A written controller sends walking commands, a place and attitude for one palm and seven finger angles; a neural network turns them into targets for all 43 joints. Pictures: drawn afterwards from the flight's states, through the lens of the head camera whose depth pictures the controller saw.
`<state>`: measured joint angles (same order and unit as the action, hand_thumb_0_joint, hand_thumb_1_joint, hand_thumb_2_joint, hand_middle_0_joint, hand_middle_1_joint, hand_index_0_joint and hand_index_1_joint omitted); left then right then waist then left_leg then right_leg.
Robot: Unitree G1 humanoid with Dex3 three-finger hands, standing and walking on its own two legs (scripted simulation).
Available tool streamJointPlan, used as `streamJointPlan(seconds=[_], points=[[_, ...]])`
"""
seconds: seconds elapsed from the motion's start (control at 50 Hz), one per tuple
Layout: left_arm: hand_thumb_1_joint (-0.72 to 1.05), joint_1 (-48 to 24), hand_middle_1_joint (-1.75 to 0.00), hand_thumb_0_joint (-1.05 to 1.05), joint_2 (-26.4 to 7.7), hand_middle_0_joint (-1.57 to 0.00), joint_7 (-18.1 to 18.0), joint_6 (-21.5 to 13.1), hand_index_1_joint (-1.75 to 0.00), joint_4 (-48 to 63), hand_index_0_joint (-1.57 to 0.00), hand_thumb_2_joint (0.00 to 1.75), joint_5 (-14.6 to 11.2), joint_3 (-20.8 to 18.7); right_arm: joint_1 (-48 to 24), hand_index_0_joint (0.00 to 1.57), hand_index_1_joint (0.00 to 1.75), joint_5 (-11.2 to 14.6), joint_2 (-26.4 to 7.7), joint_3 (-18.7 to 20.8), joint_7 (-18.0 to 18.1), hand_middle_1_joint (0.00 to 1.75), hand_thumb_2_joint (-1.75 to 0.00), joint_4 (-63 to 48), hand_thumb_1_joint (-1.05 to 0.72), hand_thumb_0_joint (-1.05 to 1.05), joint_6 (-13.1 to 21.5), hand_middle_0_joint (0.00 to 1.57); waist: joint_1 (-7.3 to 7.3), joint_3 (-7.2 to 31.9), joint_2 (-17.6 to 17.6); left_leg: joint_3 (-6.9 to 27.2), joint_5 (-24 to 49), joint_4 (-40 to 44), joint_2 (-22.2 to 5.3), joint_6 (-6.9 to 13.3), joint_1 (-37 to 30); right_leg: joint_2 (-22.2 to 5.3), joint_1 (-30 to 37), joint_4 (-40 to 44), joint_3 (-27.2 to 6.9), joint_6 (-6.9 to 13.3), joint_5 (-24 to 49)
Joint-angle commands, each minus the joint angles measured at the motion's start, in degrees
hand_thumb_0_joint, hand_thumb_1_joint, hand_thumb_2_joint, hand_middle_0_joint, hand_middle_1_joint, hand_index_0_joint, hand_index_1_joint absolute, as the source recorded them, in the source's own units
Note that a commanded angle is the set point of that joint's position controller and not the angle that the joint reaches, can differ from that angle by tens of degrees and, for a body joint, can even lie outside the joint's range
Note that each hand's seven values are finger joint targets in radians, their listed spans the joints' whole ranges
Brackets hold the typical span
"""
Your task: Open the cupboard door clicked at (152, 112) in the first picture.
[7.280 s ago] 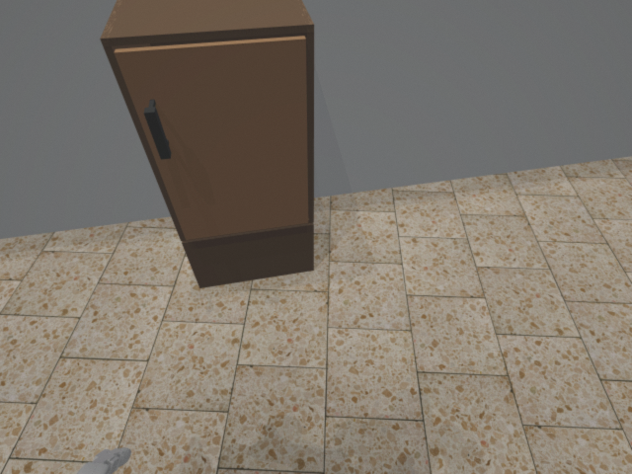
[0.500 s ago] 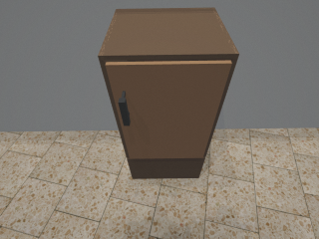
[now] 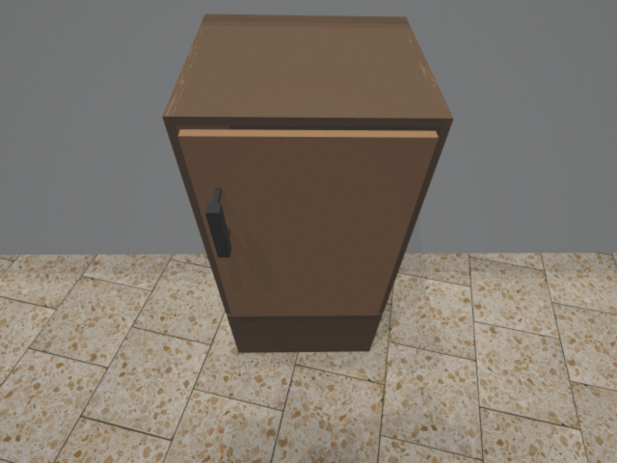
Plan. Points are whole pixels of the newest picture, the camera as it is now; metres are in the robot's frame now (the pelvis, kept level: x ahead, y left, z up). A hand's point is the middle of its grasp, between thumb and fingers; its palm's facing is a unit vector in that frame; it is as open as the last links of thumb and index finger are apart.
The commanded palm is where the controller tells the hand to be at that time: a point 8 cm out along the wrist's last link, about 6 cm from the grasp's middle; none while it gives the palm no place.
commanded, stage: come to a stop and stand still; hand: left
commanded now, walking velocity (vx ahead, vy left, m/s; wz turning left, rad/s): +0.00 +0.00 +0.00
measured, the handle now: (221, 223) +0.51 +0.19 -0.04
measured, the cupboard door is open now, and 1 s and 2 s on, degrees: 0 0 0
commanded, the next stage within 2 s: look again from close up in 0.42 s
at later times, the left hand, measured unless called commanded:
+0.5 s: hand out of the picture +0.04 +0.16 -0.17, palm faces +0.00 -0.97 -0.22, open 7.3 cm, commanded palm none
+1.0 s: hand out of the picture +0.02 +0.14 -0.17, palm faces +0.02 -0.98 -0.20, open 7.3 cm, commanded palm none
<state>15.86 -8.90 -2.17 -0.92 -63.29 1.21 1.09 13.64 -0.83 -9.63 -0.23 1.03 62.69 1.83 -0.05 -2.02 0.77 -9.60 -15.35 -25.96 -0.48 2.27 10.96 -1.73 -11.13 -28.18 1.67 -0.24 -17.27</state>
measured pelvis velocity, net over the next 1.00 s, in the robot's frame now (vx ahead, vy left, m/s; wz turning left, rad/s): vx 0.02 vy -0.04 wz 0.01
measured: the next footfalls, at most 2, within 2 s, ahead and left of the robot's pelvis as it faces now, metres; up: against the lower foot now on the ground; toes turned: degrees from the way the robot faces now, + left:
none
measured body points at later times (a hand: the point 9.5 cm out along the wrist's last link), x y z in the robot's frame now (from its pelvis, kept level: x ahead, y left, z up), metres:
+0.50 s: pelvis +0.02 -0.02 +0.00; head +0.04 -0.02 +0.45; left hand +0.04 +0.21 -0.15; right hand +0.03 -0.24 -0.16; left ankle -0.01 +0.09 -0.74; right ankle -0.03 -0.12 -0.74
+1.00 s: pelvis +0.02 -0.04 +0.00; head +0.04 -0.04 +0.45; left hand +0.02 +0.19 -0.16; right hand +0.04 -0.26 -0.16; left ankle -0.01 +0.09 -0.74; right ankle -0.03 -0.12 -0.74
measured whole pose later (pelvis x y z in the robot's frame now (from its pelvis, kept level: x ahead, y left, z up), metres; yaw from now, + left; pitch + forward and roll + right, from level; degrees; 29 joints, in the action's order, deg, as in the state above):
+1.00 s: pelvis +0.02 -0.04 +0.00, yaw +0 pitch +0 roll +1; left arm 15.9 -9.3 -2.1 -1.4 -63.8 1.0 0.6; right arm 13.6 -0.9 -8.9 -0.2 1.5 65.4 1.1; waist 0.1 -2.0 0.8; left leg -8.2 -15.3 -23.2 -3.0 -1.1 7.2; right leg 1.0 -6.9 -24.9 3.1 2.7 -17.8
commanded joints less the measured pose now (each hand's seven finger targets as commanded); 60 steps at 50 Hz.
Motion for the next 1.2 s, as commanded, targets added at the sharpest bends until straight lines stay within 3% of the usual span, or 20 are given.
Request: streamJointPlan(seconds=[0.0,0.12,0.22,1.0,1.12,1.14,1.16,1.18], points=[[0.90,3.57,-0.30,0.00,-5.97,-0.20,-0.09,-0.64,-0.30,1.56,-0.20,0.90,-0.12,-1.42,3.26,0.20,0.30,0.13,-5.14,0.75,0.58,0.30,-0.90,-0.86,-0.90,0.00,0.54,0.20,0.07,0.76,-0.61,7.56,13.94,3.92,-7.22,0.27,-3.06,-4.50,-1.73,3.91,-4.50,2.08,15.15],[0.90,2.67,-0.30,0.00,-6.53,-0.20,-0.13,-0.78,-0.30,1.74,-0.20,0.90,-0.20,-1.53,2.91,0.20,0.30,0.05,-5.35,0.80,0.61,0.30,-0.90,-0.32,-0.90,0.00,0.38,0.20,0.07,0.93,0.75,7.32,14.87,3.46,-7.10,-0.09,-3.45,-5.00,-0.61,4.05,-4.67,2.34,19.08],[0.90,2.07,-0.30,0.00,-7.12,-0.20,-0.20,-0.85,-0.30,1.96,-0.20,0.90,-0.29,-1.76,2.96,0.20,0.30,0.01,-5.59,0.85,0.74,0.30,-0.90,0.11,-0.90,0.00,0.34,0.20,0.05,1.93,-0.30,7.07,17.16,3.17,-7.23,-0.28,-4.54,-4.96,0.40,3.78,-4.64,2.54,21.36],[0.90,3.75,-0.30,0.00,-6.60,-0.20,-0.09,-1.12,-0.30,1.00,-0.20,0.90,-0.35,-1.91,2.62,0.20,0.30,0.07,-4.74,0.84,1.07,0.30,-0.90,1.52,-0.90,0.00,-0.21,0.20,0.29,-0.91,-0.15,6.50,11.44,5.08,-7.31,-1.25,-5.33,-4.93,0.29,7.73,-5.65,2.94,20.91],[0.90,3.90,-0.30,0.00,-6.74,-0.20,-0.12,-1.24,-0.30,0.95,-0.20,0.90,-0.38,-2.01,3.08,0.20,0.30,0.08,-4.97,0.90,1.09,0.30,-0.90,1.62,-0.90,0.00,-0.12,0.20,0.27,0.33,0.14,6.34,12.34,4.86,-7.43,-1.30,-5.61,-5.12,1.24,7.66,-5.47,2.88,22.34],[0.90,9.04,-0.30,0.00,-6.85,-0.20,-2.70,-1.98,-0.30,-1.31,-0.20,0.90,0.16,-2.09,-2.32,0.20,0.30,0.68,-6.11,1.63,0.79,0.30,-0.90,-2.69,-0.90,0.00,-0.10,0.20,1.73,-2.73,0.16,2.79,12.62,-11.22,-6.89,-3.09,1.95,-9.76,-0.01,7.00,-10.16,-1.99,52.29],[0.88,-34.25,-0.32,0.00,-18.61,-0.20,-1.27,-14.70,-0.32,85.33,-0.20,0.89,-12.04,-5.56,0.55,0.20,0.30,3.61,-15.13,1.44,3.28,0.30,-0.90,-21.91,-0.90,0.00,8.65,0.20,-4.69,25.07,-8.46,6.13,19.82,-0.18,-0.11,-0.01,-11.36,-4.18,7.21,0.93,-5.90,2.21,44.58],[0.85,-10.69,-0.33,0.00,-14.68,-0.20,-3.23,-11.54,-0.33,68.69,-0.20,0.88,-7.24,-6.10,-3.35,0.20,0.30,2.35,-10.48,1.00,4.83,0.30,-0.90,-19.15,-0.90,0.00,12.73,0.20,0.48,23.98,-19.32,5.34,31.65,1.23,-0.71,0.90,-15.26,-0.28,6.48,-1.36,-5.08,3.51,31.75]])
